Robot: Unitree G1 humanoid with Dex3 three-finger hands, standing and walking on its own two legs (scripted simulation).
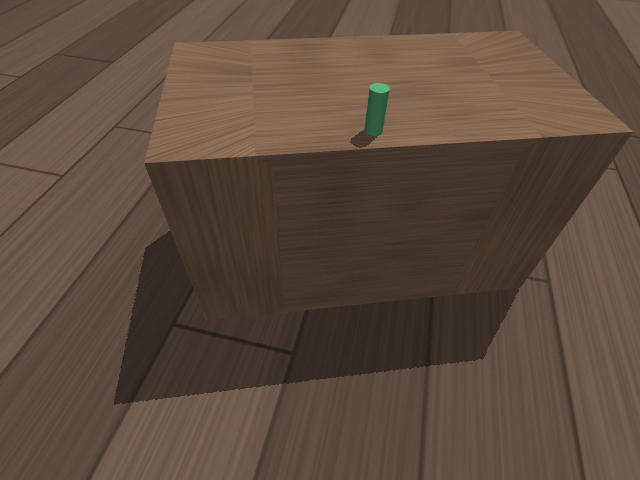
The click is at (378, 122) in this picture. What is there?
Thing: slim round
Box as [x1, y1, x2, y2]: [365, 83, 389, 135]
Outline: 382,83 372,84 369,90 365,132 371,135 377,135 382,131 389,89 387,85
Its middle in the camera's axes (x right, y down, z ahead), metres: +0.14 -0.30 +0.93
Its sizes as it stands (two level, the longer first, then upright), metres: 0.045 0.045 0.112
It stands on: a support 0.70 m high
